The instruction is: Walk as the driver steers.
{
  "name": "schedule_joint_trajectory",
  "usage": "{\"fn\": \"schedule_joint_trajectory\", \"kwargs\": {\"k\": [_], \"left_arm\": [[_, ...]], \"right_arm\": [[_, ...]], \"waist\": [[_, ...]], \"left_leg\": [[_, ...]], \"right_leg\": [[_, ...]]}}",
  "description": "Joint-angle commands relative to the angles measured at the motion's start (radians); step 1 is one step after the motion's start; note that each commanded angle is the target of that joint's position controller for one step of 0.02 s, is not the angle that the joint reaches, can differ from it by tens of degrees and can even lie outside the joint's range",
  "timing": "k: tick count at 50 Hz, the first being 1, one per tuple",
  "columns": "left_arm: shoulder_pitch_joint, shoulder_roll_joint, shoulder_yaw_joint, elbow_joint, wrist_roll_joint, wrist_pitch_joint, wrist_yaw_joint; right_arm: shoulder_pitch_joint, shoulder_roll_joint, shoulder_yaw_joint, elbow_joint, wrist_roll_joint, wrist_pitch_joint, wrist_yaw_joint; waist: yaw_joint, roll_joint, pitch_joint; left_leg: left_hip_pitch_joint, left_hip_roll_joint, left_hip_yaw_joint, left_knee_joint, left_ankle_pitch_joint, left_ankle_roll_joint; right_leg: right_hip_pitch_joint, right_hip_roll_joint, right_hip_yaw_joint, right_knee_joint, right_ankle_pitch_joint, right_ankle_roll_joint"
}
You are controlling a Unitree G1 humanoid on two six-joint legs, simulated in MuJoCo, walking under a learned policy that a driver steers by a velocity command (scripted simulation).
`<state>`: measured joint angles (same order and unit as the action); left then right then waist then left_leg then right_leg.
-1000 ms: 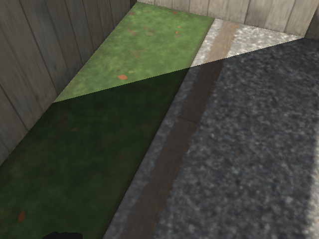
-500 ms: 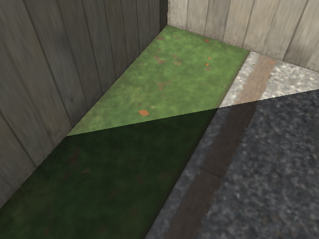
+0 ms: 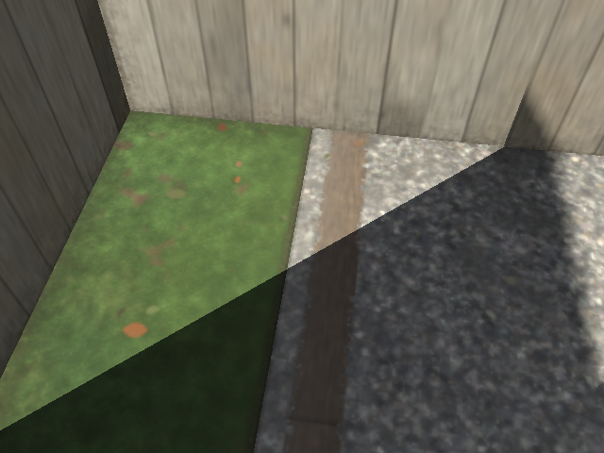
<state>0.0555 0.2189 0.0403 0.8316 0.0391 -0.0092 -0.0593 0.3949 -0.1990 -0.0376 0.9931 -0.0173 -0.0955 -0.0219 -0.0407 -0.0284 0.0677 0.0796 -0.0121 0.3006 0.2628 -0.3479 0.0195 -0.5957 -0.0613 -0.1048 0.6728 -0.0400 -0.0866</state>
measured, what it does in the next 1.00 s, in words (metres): walks ahead, turning right: right foot, then left foot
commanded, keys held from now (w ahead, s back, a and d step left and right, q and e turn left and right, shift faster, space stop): e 0.88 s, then no key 0.12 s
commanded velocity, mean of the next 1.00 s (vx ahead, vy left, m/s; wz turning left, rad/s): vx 0.09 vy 0.00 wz -0.57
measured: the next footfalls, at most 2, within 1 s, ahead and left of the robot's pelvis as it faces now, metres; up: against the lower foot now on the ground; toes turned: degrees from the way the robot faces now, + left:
right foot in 0.08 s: +0.20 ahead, -0.08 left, +0.00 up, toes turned -8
left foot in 0.70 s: +0.25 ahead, +0.10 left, +0.00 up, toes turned -30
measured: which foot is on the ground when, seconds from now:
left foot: down 0.00-0.08, up 0.10-0.68, down 0.70-1.00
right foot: up 0.00-0.06, down 0.08-0.70, up 0.72-1.00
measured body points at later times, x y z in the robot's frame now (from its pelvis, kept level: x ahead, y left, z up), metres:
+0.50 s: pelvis +0.14 -0.01 +0.01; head +0.17 -0.04 +0.45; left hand +0.28 +0.25 -0.11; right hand +0.20 -0.30 -0.12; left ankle +0.23 +0.14 -0.68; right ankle +0.16 -0.07 -0.73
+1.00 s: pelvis +0.17 +0.03 +0.01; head +0.21 +0.03 +0.46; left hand +0.41 +0.21 -0.12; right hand +0.12 -0.26 -0.09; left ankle +0.21 +0.12 -0.73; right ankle +0.07 -0.07 -0.67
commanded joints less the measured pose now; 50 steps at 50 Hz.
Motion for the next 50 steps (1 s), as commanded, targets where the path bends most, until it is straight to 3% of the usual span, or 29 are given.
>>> {"fn": "schedule_joint_trajectory", "kwargs": {"k": [1,2,3,4,5,6,7,8,9,10,13,20,24,28,31,33,34,35,36,37,38,39,41,42,46,47,50], "left_arm": [[0.074,0.056,0.013,-0.035,0.01,-0.018,0.007],[0.163,0.077,0.024,-0.013,0.011,-0.026,0.012],[0.28,0.104,0.04,0.023,0.018,-0.039,0.023],[0.352,0.196,0.067,0.037,0.023,-0.049,0.039],[0.294,0.313,0.096,0.004,0.004,-0.034,0.045],[0.348,0.307,0.1,-0.02,-0.035,-0.013,0.054],[0.259,0.257,0.089,-0.029,-0.038,-0.004,0.066],[0.191,0.185,0.069,-0.036,-0.045,0.001,0.07],[0.159,0.148,0.058,-0.034,-0.051,0.003,0.074],[0.149,0.129,0.052,-0.038,-0.049,0.002,0.075],[0.158,0.174,0.062,-0.044,-0.028,-0.014,0.063],[0.22,0.204,0.075,-0.063,-0.027,0.014,0.068],[0.248,0.209,0.08,-0.071,-0.022,0.025,0.07],[0.247,0.219,0.085,-0.083,-0.015,0.032,0.066],[0.222,0.226,0.087,-0.092,-0.016,0.039,0.06],[0.178,0.223,0.087,-0.1,-0.027,0.045,0.058],[0.151,0.211,0.082,-0.11,-0.038,0.046,0.061],[0.191,0.145,0.066,-0.12,-0.044,0.043,0.064],[0.252,0.136,0.066,-0.13,-0.041,0.039,0.07],[0.228,0.22,0.084,-0.114,-0.004,0.042,0.071],[0.223,0.232,0.092,-0.103,-0.004,0.047,0.066],[0.234,0.223,0.092,-0.089,-0.006,0.056,0.057],[0.251,0.211,0.087,-0.083,-0.016,0.073,0.033],[0.245,0.208,0.085,-0.078,-0.026,0.078,0.026],[0.155,0.176,0.065,-0.106,-0.028,0.085,0.019],[0.144,0.17,0.061,-0.107,-0.027,0.085,0.024],[0.138,0.148,0.045,-0.102,-0.028,0.085,0.03]], "right_arm": [[-0.003,-0.181,-0.039,-0.041,0.003,0.009,-0.02],[-0.014,-0.194,-0.045,-0.048,0.005,0.02,-0.022],[-0.031,-0.198,-0.047,-0.059,0.013,0.029,-0.019],[-0.015,-0.172,-0.043,-0.086,0.017,0.028,-0.013],[0.092,-0.083,-0.03,-0.135,0.033,0.033,-0.007],[0.019,-0.144,-0.034,-0.149,0.013,0.036,-0.004],[-0.054,-0.121,-0.027,-0.167,0.019,0.035,-0.004],[-0.083,-0.124,-0.028,-0.166,0.011,0.036,-0.006],[-0.102,-0.132,-0.032,-0.177,-0.006,0.049,-0.006],[-0.08,-0.132,-0.034,-0.174,-0.023,0.07,-0.007],[-0.053,-0.104,-0.029,-0.18,-0.018,0.108,-0.005],[-0.219,-0.14,-0.036,-0.252,-0.013,0.135,-0.013],[-0.273,-0.143,-0.033,-0.281,-0.005,0.132,-0.018],[-0.281,-0.146,-0.026,-0.301,0.009,0.12,-0.023],[-0.245,-0.154,-0.022,-0.308,0.021,0.108,-0.026],[-0.177,-0.153,-0.019,-0.297,0.024,0.099,-0.031],[-0.135,-0.167,-0.022,-0.289,0.015,0.091,-0.037],[-0.158,-0.241,-0.035,-0.3,-0.002,0.088,-0.046],[-0.241,-0.323,-0.046,-0.343,-0.006,0.097,-0.043],[-0.208,-0.29,-0.047,-0.334,-0.01,0.105,-0.036],[-0.236,-0.221,-0.027,-0.341,-0.001,0.105,-0.03],[-0.28,-0.188,-0.018,-0.348,0.0,0.106,-0.024],[-0.289,-0.186,-0.015,-0.36,-0.006,0.107,-0.027],[-0.266,-0.184,-0.014,-0.356,-0.011,0.105,-0.025],[-0.152,-0.213,-0.029,-0.32,-0.008,0.099,-0.021],[-0.146,-0.222,-0.033,-0.309,0.001,0.093,-0.021],[-0.166,-0.235,-0.037,-0.297,0.001,0.086,-0.01]], "waist": [[0.066,0.134,-0.035],[0.099,0.138,-0.088],[0.156,0.102,-0.159],[0.175,-0.002,-0.24],[0.074,-0.198,-0.376],[0.141,-0.033,-0.468],[0.116,-0.007,-0.325],[0.08,0.036,-0.19],[0.048,0.034,-0.126],[0.028,0.028,-0.114],[0.004,0.025,-0.161],[0.064,-0.048,-0.144],[0.086,-0.066,-0.12],[0.088,-0.078,-0.123],[0.071,-0.092,-0.131],[0.027,-0.085,-0.128],[0.001,-0.06,-0.123],[0.042,0.109,-0.126],[0.086,0.265,-0.109],[0.057,0.188,-0.107],[0.079,0.121,-0.084],[0.098,0.108,-0.057],[0.095,0.181,-0.071],[0.084,0.18,-0.08],[0.019,0.178,-0.087],[0.012,0.171,-0.083],[0.018,0.194,-0.093]], "left_leg": [[-0.016,0.261,-0.035,0.184,1.113,0.075],[-0.023,0.26,-0.038,0.33,1.115,0.07],[-0.082,0.243,-0.034,0.545,0.963,0.044],[-0.284,0.183,-0.032,0.837,0.5,0.004],[-0.641,-0.003,-0.118,1.235,-0.32,-0.054],[-0.689,0.009,-0.298,1.264,-0.246,-0.058],[-0.729,0.057,-0.32,1.231,-0.155,-0.054],[-0.711,0.089,-0.32,1.123,-0.098,-0.054],[-0.68,0.107,-0.33,1.041,-0.078,-0.057],[-0.621,0.107,-0.327,0.995,-0.06,-0.063],[-0.567,0.083,-0.319,0.911,-0.021,-0.071],[-0.677,0.072,-0.361,0.746,0.046,-0.088],[-0.685,0.046,-0.382,0.65,0.012,-0.08],[-0.6,0.001,-0.384,0.547,-0.045,-0.056],[-0.494,-0.033,-0.384,0.424,-0.075,-0.034],[-0.354,-0.046,-0.373,0.225,0.003,-0.019],[-0.238,-0.01,-0.391,0.07,0.102,-0.011],[-0.151,0.185,-0.569,-0.041,0.089,0.038],[-0.124,0.417,-0.812,-0.041,0.323,0.155],[-0.207,0.443,-0.774,-0.005,0.451,0.241],[-0.248,0.374,-0.673,0.009,0.482,0.227],[-0.272,0.295,-0.56,0.022,0.487,0.187],[-0.228,0.225,-0.443,0.049,0.572,0.157],[-0.205,0.212,-0.414,0.061,0.596,0.158],[-0.088,0.251,-0.413,0.089,0.666,0.195],[-0.085,0.261,-0.417,0.088,0.654,0.195],[-0.115,0.266,-0.399,0.099,0.636,0.196]], "right_leg": [[0.148,0.101,-0.069,-0.046,-0.087,-0.047],[0.24,0.129,-0.058,-0.084,-0.101,-0.069],[0.397,0.144,-0.032,-0.19,0.0,-0.095],[0.616,-0.01,0.138,-0.187,0.324,-0.14],[0.924,-0.329,0.575,-0.107,0.954,-0.344],[0.89,-0.331,0.602,-0.192,0.904,-0.386],[0.758,-0.302,0.504,-0.243,0.722,-0.358],[0.594,-0.236,0.437,-0.296,0.606,-0.297],[0.495,-0.177,0.386,-0.324,0.546,-0.251],[0.42,-0.144,0.355,-0.34,0.531,-0.227],[0.368,-0.097,0.324,-0.341,0.546,-0.201],[0.414,-0.072,0.455,-0.383,0.08,-0.149],[0.456,-0.074,0.535,-0.371,-0.012,-0.148],[0.463,-0.069,0.59,-0.327,0.097,-0.149],[0.458,-0.058,0.639,-0.296,0.206,-0.134],[0.409,-0.018,0.644,-0.267,0.176,-0.086],[0.334,0.026,0.619,-0.227,0.066,-0.037],[0.225,0.127,0.493,-0.078,-0.255,0.028],[0.045,0.289,0.266,0.116,-0.556,0.07],[0.058,0.203,0.229,0.323,-0.562,0.086],[0.084,0.179,0.238,0.397,-0.505,0.093],[0.093,0.169,0.229,0.452,-0.442,0.103],[0.068,0.168,0.198,0.531,-0.387,0.128],[0.057,0.163,0.187,0.527,-0.369,0.142],[0.024,0.144,0.173,0.401,-0.385,0.167],[0.038,0.143,0.185,0.35,-0.39,0.165],[0.145,0.125,0.154,0.192,-0.421,0.145]]}}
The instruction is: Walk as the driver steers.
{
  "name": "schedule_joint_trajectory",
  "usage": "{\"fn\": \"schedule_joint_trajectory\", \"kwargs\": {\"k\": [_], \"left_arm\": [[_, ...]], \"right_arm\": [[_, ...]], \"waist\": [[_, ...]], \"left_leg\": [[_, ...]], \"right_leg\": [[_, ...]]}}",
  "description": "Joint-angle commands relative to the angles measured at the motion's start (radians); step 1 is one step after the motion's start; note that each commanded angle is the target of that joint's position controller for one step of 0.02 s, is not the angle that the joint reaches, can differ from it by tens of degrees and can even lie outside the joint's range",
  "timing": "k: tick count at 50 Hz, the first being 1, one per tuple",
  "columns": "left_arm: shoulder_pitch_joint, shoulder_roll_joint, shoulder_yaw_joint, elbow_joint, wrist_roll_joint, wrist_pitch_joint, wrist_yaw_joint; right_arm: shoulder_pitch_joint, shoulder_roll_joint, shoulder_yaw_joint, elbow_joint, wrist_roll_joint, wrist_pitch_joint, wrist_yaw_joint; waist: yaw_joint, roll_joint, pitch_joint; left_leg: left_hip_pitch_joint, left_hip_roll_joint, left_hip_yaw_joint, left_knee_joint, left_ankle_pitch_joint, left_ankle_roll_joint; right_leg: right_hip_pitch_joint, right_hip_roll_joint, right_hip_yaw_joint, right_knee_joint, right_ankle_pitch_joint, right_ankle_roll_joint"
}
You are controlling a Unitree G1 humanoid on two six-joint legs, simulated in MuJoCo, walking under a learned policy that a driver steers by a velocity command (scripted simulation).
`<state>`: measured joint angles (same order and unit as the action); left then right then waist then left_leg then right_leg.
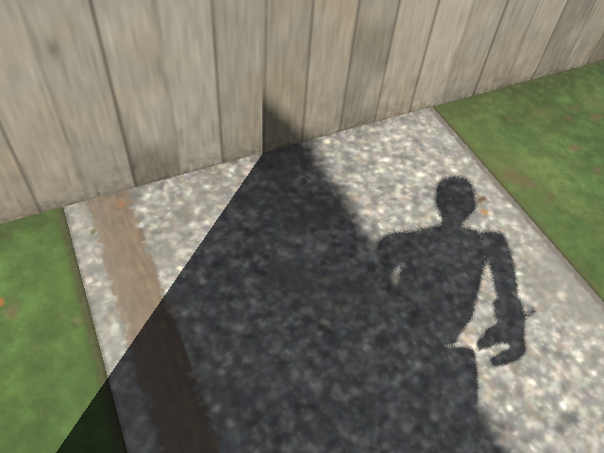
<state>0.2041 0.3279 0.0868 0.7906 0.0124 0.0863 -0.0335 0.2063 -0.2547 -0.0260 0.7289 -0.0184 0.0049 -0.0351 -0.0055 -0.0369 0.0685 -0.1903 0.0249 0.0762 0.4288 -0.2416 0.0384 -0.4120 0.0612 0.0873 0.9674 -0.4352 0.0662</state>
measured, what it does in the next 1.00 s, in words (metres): steps on the spot: right foot, then left foot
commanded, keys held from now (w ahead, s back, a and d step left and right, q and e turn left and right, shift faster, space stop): no key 1.00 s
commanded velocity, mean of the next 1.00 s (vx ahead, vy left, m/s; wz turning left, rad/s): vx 0.00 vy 0.00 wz -0.09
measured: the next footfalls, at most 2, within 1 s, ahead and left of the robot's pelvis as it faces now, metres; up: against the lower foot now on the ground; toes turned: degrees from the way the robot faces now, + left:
right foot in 0.14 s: +0.02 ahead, -0.12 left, +0.00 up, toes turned +0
left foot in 0.48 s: +0.01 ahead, +0.10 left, +0.00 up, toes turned -3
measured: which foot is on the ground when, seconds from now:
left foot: down 0.00-0.14, up 0.16-0.46, down 0.48-1.00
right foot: up 0.00-0.12, down 0.14-1.00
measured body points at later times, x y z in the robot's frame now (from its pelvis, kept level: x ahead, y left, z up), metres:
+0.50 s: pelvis -0.01 -0.02 +0.00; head +0.00 -0.03 +0.45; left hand +0.11 +0.22 -0.13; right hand +0.02 -0.30 -0.15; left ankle -0.03 +0.11 -0.75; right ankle -0.02 -0.12 -0.74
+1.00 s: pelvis -0.02 +0.00 +0.00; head -0.02 +0.01 +0.45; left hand -0.01 +0.25 -0.16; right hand +0.00 -0.24 -0.15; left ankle -0.03 +0.11 -0.74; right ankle -0.02 -0.12 -0.74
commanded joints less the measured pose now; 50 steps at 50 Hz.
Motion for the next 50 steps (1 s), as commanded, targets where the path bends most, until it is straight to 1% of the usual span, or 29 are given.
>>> {"fn": "schedule_joint_trajectory", "kwargs": {"k": [1,4,5,6,7,8,9,10,11,12,13,14,16,20,22,23,24,25,26,27,28,30,32,42,43,44,46,47,50], "left_arm": [[-0.016,0.032,-0.008,-0.06,-0.004,-0.011,0.006],[-0.012,0.034,-0.018,-0.05,-0.012,-0.019,0.017],[0.014,0.027,-0.022,-0.037,-0.011,-0.024,0.021],[0.047,0.023,-0.027,-0.019,-0.005,-0.034,0.025],[0.052,0.06,-0.025,-0.013,0.011,-0.047,0.032],[0.062,0.136,-0.02,-0.026,0.025,-0.06,0.039],[0.031,0.151,-0.019,-0.011,0.0,-0.068,0.049],[-0.01,0.094,-0.033,-0.013,-0.001,-0.074,0.046],[-0.06,0.053,-0.05,-0.01,-0.001,-0.079,0.048],[-0.091,0.04,-0.057,-0.005,0.007,-0.077,0.053],[-0.083,0.048,-0.058,0.007,0.002,-0.081,0.061],[-0.069,0.048,-0.06,0.022,-0.001,-0.082,0.062],[-0.051,0.044,-0.065,0.048,-0.005,-0.084,0.063],[-0.052,0.05,-0.065,0.091,0.001,-0.08,0.066],[-0.069,0.051,-0.064,0.108,-0.003,-0.078,0.066],[-0.08,0.052,-0.063,0.116,-0.009,-0.077,0.066],[-0.073,0.042,-0.065,0.124,-0.012,-0.08,0.066],[-0.054,0.03,-0.066,0.134,-0.012,-0.083,0.064],[-0.022,0.019,-0.062,0.15,-0.017,-0.079,0.06],[-0.032,0.036,-0.06,0.175,-0.011,-0.077,0.064],[-0.036,0.041,-0.056,0.19,-0.012,-0.076,0.067],[-0.038,0.043,-0.052,0.211,-0.012,-0.075,0.064],[-0.029,0.027,-0.056,0.235,-0.012,-0.076,0.063],[0.02,0.008,-0.069,0.328,-0.009,-0.078,0.07],[0.05,-0.011,-0.074,0.337,-0.003,-0.075,0.071],[0.055,-0.015,-0.076,0.344,-0.002,-0.074,0.072],[0.063,-0.01,-0.076,0.349,-0.003,-0.075,0.074],[0.059,-0.004,-0.076,0.347,0.0,-0.075,0.073],[0.082,-0.02,-0.081,0.354,-0.002,-0.078,0.073]], "right_arm": [[0.014,-0.183,-0.049,-0.029,0.001,-0.014,0.01],[0.021,-0.199,-0.053,-0.004,-0.001,-0.007,0.024],[0.011,-0.2,-0.053,0.003,0.005,-0.002,0.027],[0.004,-0.198,-0.051,0.011,0.012,0.004,0.029],[0.03,-0.174,-0.046,0.021,0.015,0.005,0.03],[0.071,-0.089,-0.023,-0.007,0.001,0.007,0.036],[0.013,-0.089,-0.019,-0.015,0.013,0.025,0.016],[0.019,-0.133,-0.029,0.006,0.016,0.038,0.01],[0.022,-0.128,-0.03,0.028,0.019,0.042,0.013],[0.044,-0.127,-0.031,0.052,0.017,0.041,0.017],[0.053,-0.137,-0.035,0.065,0.006,0.042,0.02],[0.075,-0.127,-0.031,0.084,0.001,0.041,0.022],[0.075,-0.108,-0.024,0.102,0.007,0.041,0.022],[0.05,-0.091,-0.016,0.129,0.014,0.041,0.008],[0.075,-0.081,-0.011,0.156,0.016,0.035,0.001],[0.1,-0.069,-0.006,0.176,0.013,0.029,-0.002],[0.107,-0.083,-0.005,0.19,0.004,0.019,-0.004],[0.105,-0.112,-0.005,0.192,-0.008,0.007,-0.004],[0.042,-0.144,-0.01,0.201,0.008,0.003,0.003],[0.028,-0.104,-0.001,0.201,0.009,-0.004,0.012],[0.039,-0.088,0.005,0.212,0.008,-0.01,0.014],[0.051,-0.088,0.009,0.232,0.008,-0.014,0.008],[0.052,-0.084,0.012,0.248,0.009,-0.015,0.005],[0.056,-0.067,0.022,0.302,0.01,-0.015,0.002],[0.07,-0.042,0.03,0.312,0.01,-0.015,0.004],[0.07,-0.043,0.03,0.316,0.011,-0.015,0.005],[0.069,-0.048,0.029,0.323,0.011,-0.016,0.005],[0.074,-0.036,0.034,0.324,0.014,-0.021,0.001],[0.081,-0.031,0.037,0.337,0.014,-0.026,-0.001]], "waist": [[-0.018,0.212,-0.096],[-0.018,0.233,-0.106],[0.004,0.219,-0.108],[0.032,0.191,-0.105],[0.03,0.119,-0.125],[-0.002,-0.135,-0.171],[0.022,-0.205,-0.135],[0.002,-0.1,-0.092],[-0.014,-0.078,-0.055],[-0.033,-0.079,-0.041],[-0.028,-0.105,-0.041],[-0.028,-0.101,-0.063],[-0.02,-0.081,-0.081],[-0.001,-0.099,-0.057],[-0.016,-0.084,-0.056],[-0.036,-0.061,-0.057],[-0.037,-0.029,-0.071],[-0.019,0.008,-0.078],[0.041,0.115,-0.022],[0.015,0.101,-0.029],[0.004,0.1,-0.028],[0.002,0.105,-0.038],[0.004,0.093,-0.039],[0.0,0.05,-0.016],[0.006,0.041,-0.021],[0.006,0.043,-0.01],[0.006,0.049,-0.006],[-0.002,0.03,-0.014],[0.005,0.055,-0.015]], "left_leg": [[0.13,0.228,-0.165,-0.061,0.531,0.177],[0.102,0.232,-0.172,-0.028,0.577,0.174],[0.086,0.223,-0.163,-0.002,0.575,0.157],[0.04,0.209,-0.145,0.032,0.538,0.118],[-0.042,0.181,-0.119,0.084,0.403,0.054],[-0.204,0.086,-0.035,0.271,-0.064,-0.015],[-0.153,0.003,-0.069,0.32,-0.357,-0.022],[-0.154,0.017,-0.107,0.384,-0.333,-0.022],[-0.16,0.019,-0.12,0.394,-0.272,-0.023],[-0.153,0.019,-0.115,0.383,-0.218,-0.031],[-0.156,0.014,-0.106,0.388,-0.184,-0.04],[-0.145,0.007,-0.101,0.392,-0.172,-0.051],[-0.118,0.005,-0.097,0.354,-0.17,-0.066],[-0.065,-0.003,-0.084,0.196,-0.165,-0.066],[-0.006,-0.008,-0.074,0.06,-0.084,-0.057],[0.061,0.0,-0.073,-0.065,0.046,-0.052],[0.144,0.038,-0.117,-0.116,0.162,-0.048],[0.176,0.105,-0.188,-0.133,0.231,-0.04],[0.062,0.106,-0.19,-0.086,0.262,-0.022],[0.028,0.097,-0.185,-0.103,0.22,-0.02],[0.017,0.089,-0.177,-0.119,0.192,-0.024],[0.02,0.081,-0.173,-0.136,0.171,-0.022],[0.034,0.081,-0.174,-0.142,0.148,-0.016],[0.027,0.079,-0.186,-0.166,0.059,0.003],[0.027,0.085,-0.19,-0.169,0.048,0.006],[0.021,0.082,-0.189,-0.169,0.043,0.006],[0.016,0.08,-0.189,-0.169,0.039,0.006],[0.012,0.08,-0.19,-0.173,0.044,0.007],[0.009,0.075,-0.187,-0.173,0.05,0.007]], "right_leg": [[0.013,-0.003,-0.058,-0.161,-0.039,-0.019],[0.127,-0.001,-0.108,-0.32,-0.026,-0.054],[0.185,-0.001,-0.12,-0.434,0.053,-0.069],[0.28,-0.01,-0.117,-0.614,0.214,-0.085],[0.4,-0.076,-0.017,-0.715,0.327,-0.102],[0.536,-0.354,0.299,-0.738,0.589,-0.149],[0.323,-0.434,0.317,-0.688,0.782,-0.294],[0.314,-0.384,0.264,-0.704,0.708,-0.309],[0.289,-0.33,0.201,-0.718,0.635,-0.283],[0.288,-0.275,0.148,-0.721,0.623,-0.249],[0.308,-0.256,0.123,-0.713,0.682,-0.243],[0.334,-0.24,0.096,-0.697,0.74,-0.242],[0.345,-0.239,0.081,-0.684,0.745,-0.246],[0.312,-0.237,0.115,-0.683,0.576,-0.248],[0.292,-0.23,0.129,-0.668,0.518,-0.233],[0.265,-0.221,0.125,-0.656,0.492,-0.208],[0.223,-0.209,0.129,-0.652,0.448,-0.172],[0.2,-0.174,0.113,-0.633,0.396,-0.144],[0.243,-0.106,0.057,-0.682,0.338,-0.134],[0.303,-0.109,0.053,-0.675,0.348,-0.128],[0.324,-0.111,0.051,-0.659,0.364,-0.127],[0.337,-0.119,0.051,-0.647,0.398,-0.13],[0.32,-0.122,0.05,-0.66,0.381,-0.124],[0.274,-0.12,0.042,-0.679,0.344,-0.097],[0.281,-0.118,0.037,-0.684,0.335,-0.085],[0.276,-0.118,0.037,-0.684,0.334,-0.082],[0.271,-0.12,0.037,-0.684,0.336,-0.081],[0.271,-0.117,0.032,-0.673,0.348,-0.083],[0.268,-0.122,0.032,-0.668,0.35,-0.084]]}}
Over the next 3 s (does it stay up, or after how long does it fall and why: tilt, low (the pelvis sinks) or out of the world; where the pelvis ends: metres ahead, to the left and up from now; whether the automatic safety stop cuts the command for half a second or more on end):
stays up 0.56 -0.07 -0.02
